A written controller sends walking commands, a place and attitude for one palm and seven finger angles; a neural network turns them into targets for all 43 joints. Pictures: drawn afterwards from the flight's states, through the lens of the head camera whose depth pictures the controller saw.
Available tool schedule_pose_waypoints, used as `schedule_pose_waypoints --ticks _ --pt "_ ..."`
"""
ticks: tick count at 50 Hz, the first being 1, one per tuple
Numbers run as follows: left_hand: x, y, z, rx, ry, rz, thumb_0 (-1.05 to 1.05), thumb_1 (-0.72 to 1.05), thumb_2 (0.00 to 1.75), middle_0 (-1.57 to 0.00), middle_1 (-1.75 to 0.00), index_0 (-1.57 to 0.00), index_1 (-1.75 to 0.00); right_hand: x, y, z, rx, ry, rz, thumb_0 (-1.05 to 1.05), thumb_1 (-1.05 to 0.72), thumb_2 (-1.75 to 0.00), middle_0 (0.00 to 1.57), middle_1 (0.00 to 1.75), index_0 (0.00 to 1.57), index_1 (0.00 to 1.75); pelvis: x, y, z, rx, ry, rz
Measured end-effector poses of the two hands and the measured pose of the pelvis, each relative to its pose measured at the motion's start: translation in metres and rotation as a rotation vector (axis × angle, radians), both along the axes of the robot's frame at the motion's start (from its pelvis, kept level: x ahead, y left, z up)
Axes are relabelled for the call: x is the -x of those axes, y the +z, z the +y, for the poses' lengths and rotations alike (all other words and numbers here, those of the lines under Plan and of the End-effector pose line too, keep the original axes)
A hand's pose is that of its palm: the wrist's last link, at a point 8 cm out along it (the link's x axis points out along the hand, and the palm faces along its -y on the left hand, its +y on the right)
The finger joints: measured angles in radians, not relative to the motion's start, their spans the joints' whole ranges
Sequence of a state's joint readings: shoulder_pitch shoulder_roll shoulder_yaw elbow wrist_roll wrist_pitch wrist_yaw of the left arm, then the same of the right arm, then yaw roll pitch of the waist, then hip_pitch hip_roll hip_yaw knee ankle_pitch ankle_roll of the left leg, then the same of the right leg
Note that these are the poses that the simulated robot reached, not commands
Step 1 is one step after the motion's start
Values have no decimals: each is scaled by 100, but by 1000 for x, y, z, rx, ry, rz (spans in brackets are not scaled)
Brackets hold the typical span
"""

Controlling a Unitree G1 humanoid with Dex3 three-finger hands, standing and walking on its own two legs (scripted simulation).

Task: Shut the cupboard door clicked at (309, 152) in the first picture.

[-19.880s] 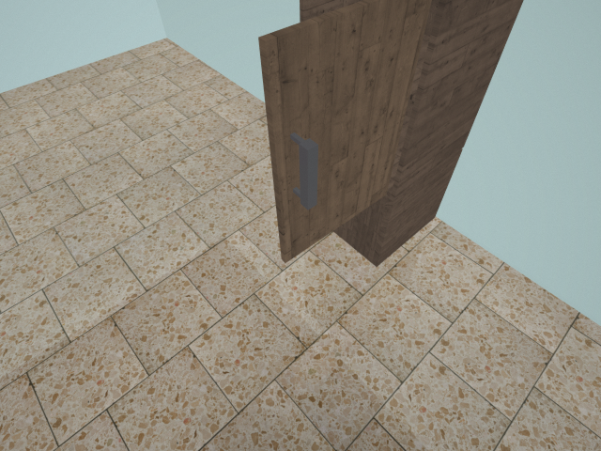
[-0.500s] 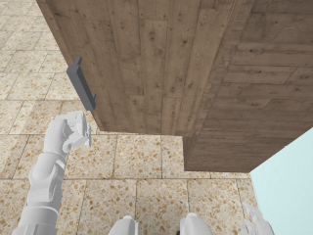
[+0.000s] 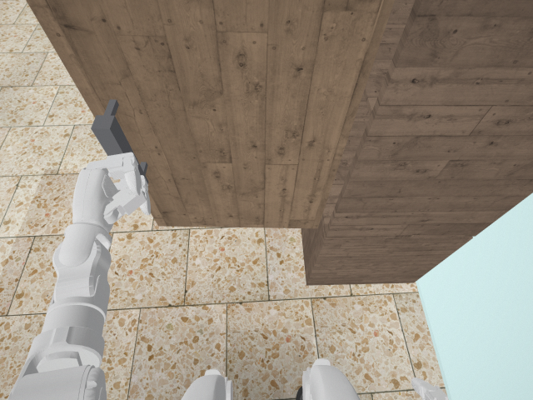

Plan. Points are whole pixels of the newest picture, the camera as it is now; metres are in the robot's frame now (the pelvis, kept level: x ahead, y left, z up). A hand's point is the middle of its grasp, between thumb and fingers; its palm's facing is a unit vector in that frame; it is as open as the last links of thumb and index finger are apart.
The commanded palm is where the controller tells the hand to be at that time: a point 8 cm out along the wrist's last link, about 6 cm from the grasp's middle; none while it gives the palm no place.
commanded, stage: bring the fist close to the handle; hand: left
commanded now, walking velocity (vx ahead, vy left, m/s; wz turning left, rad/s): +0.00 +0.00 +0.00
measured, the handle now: (127, 149) +0.49 +0.23 +0.05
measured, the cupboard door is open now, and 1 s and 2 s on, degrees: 88 79 68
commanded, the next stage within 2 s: push the door shut along its arc in 0.18 s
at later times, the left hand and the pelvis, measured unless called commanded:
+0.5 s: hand (143, 185) +0.42 +0.19 +0.06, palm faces -0.04 -1.00 -0.03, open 3.1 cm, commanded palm +0.40 +0.24 +0.05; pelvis -0.01 -0.01 +0.00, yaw +1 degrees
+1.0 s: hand (149, 158) +0.47 +0.19 +0.06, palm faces -0.18 -0.98 -0.03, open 3.1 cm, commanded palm +0.47 +0.22 +0.05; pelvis -0.02 +0.00 -0.02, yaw +1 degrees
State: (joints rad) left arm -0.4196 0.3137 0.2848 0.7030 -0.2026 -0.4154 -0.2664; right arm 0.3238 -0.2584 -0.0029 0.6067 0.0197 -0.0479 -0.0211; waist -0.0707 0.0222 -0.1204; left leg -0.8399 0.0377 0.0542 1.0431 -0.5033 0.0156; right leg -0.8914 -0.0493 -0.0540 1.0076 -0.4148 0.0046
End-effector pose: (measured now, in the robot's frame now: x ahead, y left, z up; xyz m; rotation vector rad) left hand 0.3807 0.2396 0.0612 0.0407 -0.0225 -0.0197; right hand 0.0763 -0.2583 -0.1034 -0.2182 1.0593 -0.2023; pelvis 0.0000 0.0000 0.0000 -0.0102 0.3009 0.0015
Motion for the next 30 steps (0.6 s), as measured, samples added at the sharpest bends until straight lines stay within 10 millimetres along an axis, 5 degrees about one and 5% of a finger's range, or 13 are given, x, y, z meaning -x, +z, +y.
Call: schedule_pose_waypoints --ticks 12,21,30 --pt "16 -3 4 5 32 -8 2 90 90 -130 -150 -130 -150 -9 5 -2 13 23 -21 1 -90 -90 20 30 20 30 4 2 -3 0 11 -21" --pt "-6 -8 -3 4 -18 39 1 90 90 -130 -150 -130 -150 -16 1 -4 21 32 -34 1 -90 -90 20 30 20 30 10 -2 -5 0 17 -9" --pt "-27 -3 4 4 -56 31 1 90 90 -132 -150 -131 -150 6 -6 -8 29 5 32 1 -90 -90 20 30 20 30 10 -6 -6 3 13 16"
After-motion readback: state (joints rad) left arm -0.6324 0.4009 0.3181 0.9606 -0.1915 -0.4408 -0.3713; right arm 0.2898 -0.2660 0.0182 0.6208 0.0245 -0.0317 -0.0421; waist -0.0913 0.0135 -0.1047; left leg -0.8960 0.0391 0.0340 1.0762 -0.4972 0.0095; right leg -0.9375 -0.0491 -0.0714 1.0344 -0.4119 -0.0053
